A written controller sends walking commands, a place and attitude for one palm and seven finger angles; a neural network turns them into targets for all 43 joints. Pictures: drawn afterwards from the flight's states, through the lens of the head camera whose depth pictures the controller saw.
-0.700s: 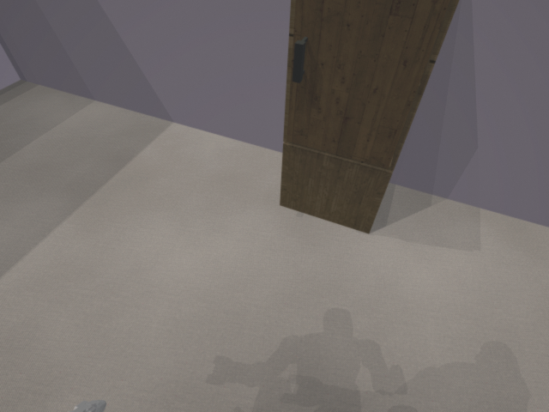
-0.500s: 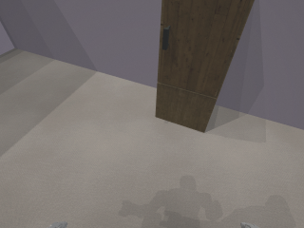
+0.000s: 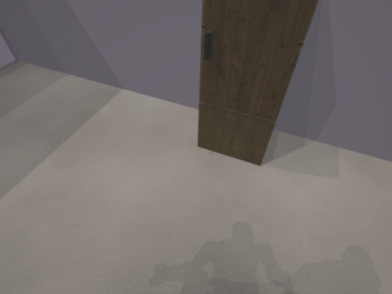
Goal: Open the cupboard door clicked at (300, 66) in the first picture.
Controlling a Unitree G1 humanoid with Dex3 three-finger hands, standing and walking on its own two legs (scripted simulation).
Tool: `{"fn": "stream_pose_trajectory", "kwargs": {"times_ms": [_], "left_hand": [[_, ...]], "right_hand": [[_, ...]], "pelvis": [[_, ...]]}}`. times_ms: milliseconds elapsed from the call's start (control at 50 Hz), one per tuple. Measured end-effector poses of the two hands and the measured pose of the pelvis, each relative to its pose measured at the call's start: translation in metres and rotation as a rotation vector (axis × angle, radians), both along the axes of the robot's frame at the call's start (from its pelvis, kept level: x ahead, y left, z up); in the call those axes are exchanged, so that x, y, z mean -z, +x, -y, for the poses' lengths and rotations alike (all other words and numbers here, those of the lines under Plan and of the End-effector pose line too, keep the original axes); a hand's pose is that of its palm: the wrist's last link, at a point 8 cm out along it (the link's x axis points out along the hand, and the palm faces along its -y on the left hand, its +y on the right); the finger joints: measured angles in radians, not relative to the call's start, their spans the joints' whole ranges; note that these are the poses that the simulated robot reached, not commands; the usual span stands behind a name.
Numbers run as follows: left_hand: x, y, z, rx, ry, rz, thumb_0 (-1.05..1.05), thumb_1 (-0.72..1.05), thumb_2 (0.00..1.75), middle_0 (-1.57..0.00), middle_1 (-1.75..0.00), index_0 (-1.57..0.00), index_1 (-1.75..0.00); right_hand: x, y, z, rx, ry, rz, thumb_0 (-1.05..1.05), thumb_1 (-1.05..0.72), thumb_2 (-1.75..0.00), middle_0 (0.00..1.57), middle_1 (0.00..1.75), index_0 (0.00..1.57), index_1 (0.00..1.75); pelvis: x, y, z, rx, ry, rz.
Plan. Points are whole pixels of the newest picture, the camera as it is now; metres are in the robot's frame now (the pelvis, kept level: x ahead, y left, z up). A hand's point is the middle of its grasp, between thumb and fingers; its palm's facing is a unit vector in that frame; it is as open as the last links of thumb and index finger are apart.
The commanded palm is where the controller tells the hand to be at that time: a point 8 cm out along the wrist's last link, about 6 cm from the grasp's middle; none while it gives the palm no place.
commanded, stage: stand and wait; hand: left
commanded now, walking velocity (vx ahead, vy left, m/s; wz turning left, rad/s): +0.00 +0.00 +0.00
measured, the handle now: (210, 43) +1.14 +0.01 +0.00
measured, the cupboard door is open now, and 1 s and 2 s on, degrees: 0 0 0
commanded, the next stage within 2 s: look at it before walking up in 0.14 s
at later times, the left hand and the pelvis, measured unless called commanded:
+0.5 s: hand out of the picture +0.08 +0.24 -0.16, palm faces -0.03 -0.94 -0.33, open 7.4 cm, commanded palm none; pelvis +0.00 +0.00 +0.00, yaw +0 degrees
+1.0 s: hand out of the picture +0.08 +0.24 -0.16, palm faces +0.02 -0.95 -0.30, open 7.4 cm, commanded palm none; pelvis +0.02 +0.00 +0.00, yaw +2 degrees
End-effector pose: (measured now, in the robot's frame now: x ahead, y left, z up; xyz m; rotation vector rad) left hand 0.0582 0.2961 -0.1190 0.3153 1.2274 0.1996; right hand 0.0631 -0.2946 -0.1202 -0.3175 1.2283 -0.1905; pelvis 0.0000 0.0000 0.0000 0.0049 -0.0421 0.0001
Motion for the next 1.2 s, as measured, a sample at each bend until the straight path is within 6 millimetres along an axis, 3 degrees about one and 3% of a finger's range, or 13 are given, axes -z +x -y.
{"fn": "stream_pose_trajectory", "kwargs": {"times_ms": [280, 900, 980, 1060, 1200], "left_hand": [[-0.001, 0.008, 0.008, 0.017, -0.009, 0.019, 0.01, 0.90, 0.90, -0.20, -0.30, -0.20, -0.30], [-0.002, 0.023, 0.006, 0.012, -0.002, 0.016, 0.01, 0.90, 0.90, -0.20, -0.30, -0.20, -0.30], [0.006, 0.017, 0.013, -0.019, -0.027, 0.014, 0.00, 0.91, 0.90, -0.20, -0.30, -0.20, -0.30], [0.019, -0.001, 0.019, -0.088, -0.083, 0.007, 0.00, 0.91, 0.90, -0.20, -0.30, -0.20, -0.30], [0.052, -0.043, 0.005, -0.225, -0.163, -0.115, 0.00, 0.90, 0.90, -0.20, -0.30, -0.20, -0.30]], "right_hand": [[0.002, -0.005, 0.000, 0.002, 0.012, -0.004, 0.00, -0.90, -0.90, 0.20, 0.30, 0.21, 0.30], [-0.002, 0.025, 0.000, -0.011, 0.005, 0.024, 0.00, -0.91, -0.90, 0.20, 0.30, 0.21, 0.30], [0.006, 0.022, -0.010, -0.022, 0.022, -0.008, 0.00, -0.91, -0.90, 0.20, 0.30, 0.21, 0.30], [0.011, 0.018, -0.032, -0.045, 0.044, -0.078, 0.00, -0.91, -0.90, 0.20, 0.30, 0.20, 0.30], [0.021, 0.040, -0.084, -0.094, 0.067, -0.100, 0.00, -0.91, -0.90, 0.20, 0.30, 0.21, 0.30]], "pelvis": [[-0.001, -0.003, 0.004, 0.003, 0.000, -0.010], [-0.002, 0.011, 0.004, 0.005, -0.001, -0.016], [0.002, 0.018, 0.002, -0.020, -0.011, -0.022], [0.005, 0.030, -0.007, -0.073, -0.023, -0.030], [0.021, 0.059, -0.043, -0.163, -0.020, -0.025]]}}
